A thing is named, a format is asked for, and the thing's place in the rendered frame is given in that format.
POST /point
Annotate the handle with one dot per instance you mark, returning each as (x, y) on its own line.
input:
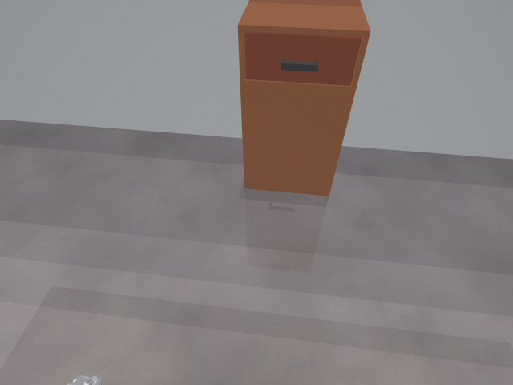
(299, 66)

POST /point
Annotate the cabinet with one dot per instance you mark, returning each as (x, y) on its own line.
(293, 132)

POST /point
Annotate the drawer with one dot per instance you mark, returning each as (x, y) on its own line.
(336, 57)

